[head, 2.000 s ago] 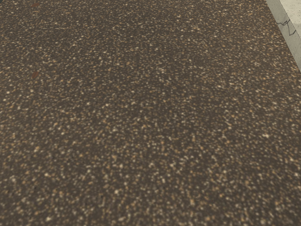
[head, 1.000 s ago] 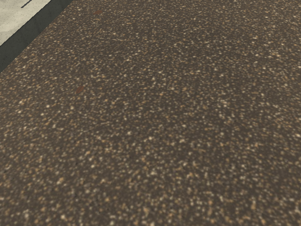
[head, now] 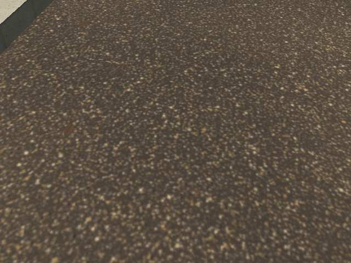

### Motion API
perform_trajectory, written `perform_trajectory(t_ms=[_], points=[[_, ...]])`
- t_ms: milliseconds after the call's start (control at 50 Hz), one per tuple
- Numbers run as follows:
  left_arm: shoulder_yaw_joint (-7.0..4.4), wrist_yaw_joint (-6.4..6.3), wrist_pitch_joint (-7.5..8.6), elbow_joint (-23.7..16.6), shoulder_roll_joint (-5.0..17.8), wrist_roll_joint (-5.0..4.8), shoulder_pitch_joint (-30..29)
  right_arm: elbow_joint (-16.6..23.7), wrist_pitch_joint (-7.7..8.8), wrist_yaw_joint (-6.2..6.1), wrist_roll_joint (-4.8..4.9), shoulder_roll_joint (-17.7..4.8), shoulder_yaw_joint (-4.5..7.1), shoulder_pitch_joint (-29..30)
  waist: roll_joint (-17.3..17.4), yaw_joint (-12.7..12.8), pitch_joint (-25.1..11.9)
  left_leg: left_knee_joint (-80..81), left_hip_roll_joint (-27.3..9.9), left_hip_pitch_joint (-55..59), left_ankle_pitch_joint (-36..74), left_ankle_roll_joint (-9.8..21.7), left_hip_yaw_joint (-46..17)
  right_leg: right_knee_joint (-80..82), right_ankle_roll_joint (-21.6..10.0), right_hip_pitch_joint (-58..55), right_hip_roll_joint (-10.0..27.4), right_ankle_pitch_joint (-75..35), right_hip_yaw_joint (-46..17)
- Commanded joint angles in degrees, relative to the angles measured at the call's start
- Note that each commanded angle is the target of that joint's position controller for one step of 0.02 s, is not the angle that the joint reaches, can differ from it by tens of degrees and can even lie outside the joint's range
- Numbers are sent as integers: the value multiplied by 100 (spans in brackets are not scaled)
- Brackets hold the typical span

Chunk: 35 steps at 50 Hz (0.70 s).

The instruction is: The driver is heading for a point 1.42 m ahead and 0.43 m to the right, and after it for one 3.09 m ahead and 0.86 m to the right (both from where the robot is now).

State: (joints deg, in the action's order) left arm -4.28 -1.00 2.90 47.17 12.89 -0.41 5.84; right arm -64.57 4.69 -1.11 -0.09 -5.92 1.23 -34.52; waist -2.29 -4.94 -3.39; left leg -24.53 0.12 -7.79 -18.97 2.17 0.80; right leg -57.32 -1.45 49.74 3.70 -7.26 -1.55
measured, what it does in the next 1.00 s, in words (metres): walks ahead: right foot, then left foot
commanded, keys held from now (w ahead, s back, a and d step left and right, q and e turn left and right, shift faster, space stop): w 0.70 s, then w+e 0.30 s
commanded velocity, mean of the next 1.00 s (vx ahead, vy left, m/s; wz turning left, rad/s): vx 0.49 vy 0.00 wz -0.08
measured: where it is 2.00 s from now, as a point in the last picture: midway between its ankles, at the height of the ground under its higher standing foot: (187, 150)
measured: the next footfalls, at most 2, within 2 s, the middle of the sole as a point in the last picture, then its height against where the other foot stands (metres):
right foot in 0.24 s outside the picture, level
left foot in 0.76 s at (130, 244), level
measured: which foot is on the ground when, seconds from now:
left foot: down 0.00-0.26, up 0.28-0.74, down 0.76-1.00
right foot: up 0.00-0.22, down 0.24-0.78, up 0.80-1.00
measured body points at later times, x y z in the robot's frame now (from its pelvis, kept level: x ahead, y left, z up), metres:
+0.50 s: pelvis +0.29 -0.05 +0.00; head +0.32 -0.05 +0.45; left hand +0.32 +0.21 -0.14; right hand +0.43 -0.32 -0.11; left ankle +0.38 +0.11 -0.66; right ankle +0.28 -0.14 -0.74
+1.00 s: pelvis +0.58 +0.02 +0.00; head +0.60 +0.03 +0.45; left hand +0.70 +0.28 -0.13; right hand +0.61 -0.25 -0.12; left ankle +0.59 +0.10 -0.74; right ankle +0.62 -0.17 -0.65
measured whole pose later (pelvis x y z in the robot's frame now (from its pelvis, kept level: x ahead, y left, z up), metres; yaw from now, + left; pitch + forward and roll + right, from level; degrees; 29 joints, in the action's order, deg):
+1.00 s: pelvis +0.58 +0.02 +0.00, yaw -6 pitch +1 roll +1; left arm -5.2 -1.0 2.5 51.8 15.2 -2.0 12.2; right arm -54.0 6.6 0.8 -0.9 -12.8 4.1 -14.3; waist -2.5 -1.6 1.2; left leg -18.1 1.8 -10.3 -9.3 3.9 8.3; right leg -62.6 -3.0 37.9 5.8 10.5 -4.9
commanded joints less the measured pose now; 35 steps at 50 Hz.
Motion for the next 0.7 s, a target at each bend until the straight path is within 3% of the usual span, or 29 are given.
perform_trajectory(t_ms=[20, 100, 160, 200, 220, 240, 260, 280, 300, 320, 340, 360, 380, 420, 500, 580, 660, 700], points=[[58, 129, 57, -552, 44, -57, -980, 417, 142, -147, 75, -947, 149, 139, 748, 124, 711, 1511, -1276, 3, 1380, 448, -1068, 1281, 155, -152, -27, -557, -33], [113, 252, 123, -767, -15, -121, -1700, 399, 60, -167, 96, -927, 188, -183, 786, -140, 1043, 1379, -1357, 793, 1647, 563, -892, 2037, 166, -182, -126, -188, 137], [168, 382, 241, -1017, -71, -153, -2187, 375, -54, -167, 91, -1039, 271, -326, 948, -274, 1185, 983, -1479, 1220, 2395, 679, -880, 2467, -17, -374, -266, 713, 398], [99, 423, 300, -1032, 102, -122, -1873, 435, -87, -142, 62, -1212, 334, -118, 1177, 51, 888, 310, -1445, 1126, 4391, 586, -723, 2778, -283, -1516, -575, 1326, 644], [-1, 402, 298, -859, 294, -85, -1216, 481, -95, -130, 82, -1292, 358, 14, 1306, 414, 445, -400, -1351, 1042, 5701, 539, -630, 2866, -463, -2560, -795, 1381, 812], [-147, 355, 292, -535, 596, -83, 11, 606, -61, -102, 89, -1361, 374, 330, 1301, 1056, -201, -1654, -1145, 228, 5981, 396, -480, 2857, -760, -4341, -614, 995, 553], [-308, 240, 263, -267, 1270, -7, 1421, 825, 64, -49, -28, -1288, 335, 526, 465, 1537, -1472, -3663, -760, -1450, 3748, 239, -231, 2515, -1305, -6722, 866, 300, -1109], [-293, 281, 211, -1, 1395, -39, 1875, 798, 292, 110, 90, -583, 124, -118, -1545, 1163, -2660, -5502, 239, -3298, -1129, -15, -617, 3503, -2288, -8448, 2181, 1357, -4035], [-162, 241, 100, 31, 853, 37, 1864, 791, 459, 185, 245, -1138, 301, 385, -968, 1379, -2071, -5892, -75, -4079, -1167, 80, -1114, 3826, -2047, -8117, 1851, 1913, -3897], [-95, 196, 91, -23, 555, 33, 1330, 1040, 474, 139, 324, -1302, 365, 1191, -758, 1297, -1062, -5868, -323, -4424, -798, 101, -717, 3858, -1778, -7239, 1569, 1389, -2777], [-41, 218, 142, -134, 480, 17, 692, 1158, 411, 52, 230, -1262, 388, 1596, 65, 943, -486, -5410, -584, -3972, -230, 72, -540, 4109, -1561, -5916, 1288, 688, -2071], [-5, 249, 200, -167, 330, 51, 331, 1163, 322, -30, 97, -1258, 468, 1684, 231, 684, -227, -4915, -719, -3495, 19, 33, -518, 4256, -1408, -5057, 1054, 227, -1629], [38, 275, 230, -123, 210, 88, 205, 1187, 217, -38, 90, -1095, 474, 1509, 171, 434, -124, -4652, -821, -3059, 200, 26, -573, 4423, -1333, -4457, 899, 168, -1345], [32, 271, 277, 74, 257, 62, 368, 1241, 98, -55, 122, -779, 427, 1483, -49, 276, 60, -4183, -857, -2867, 335, -10, -491, 4695, -1357, -3911, 863, 124, -1069], [-26, 109, 283, 331, 557, -7, 877, 1670, 83, 0, -7, -890, 389, 2597, -21, 419, 393, -2712, -843, -3319, 1676, -101, -369, 4919, -1270, -3863, 770, -93, -652], [-42, 82, 277, 501, 745, -62, 1333, 1935, 93, 140, 58, -861, 289, 3601, -51, 698, 592, -1203, -481, -2701, 2770, -86, -105, 4954, -1022, -3785, 545, 406, -285], [-66, 77, 225, 751, 814, -113, 1787, 2212, 102, 276, 120, -1057, 268, 4236, -82, 847, 794, -621, -413, -2911, 2330, 67, -184, 4668, -954, -4751, 946, 550, -468], [-109, 70, 168, 800, 930, -94, 1820, 2258, 142, 326, 119, -1198, 296, 4188, -169, 748, 703, -423, -316, -2664, 1787, 207, -97, 4335, -861, -5165, 1078, 39, -502]])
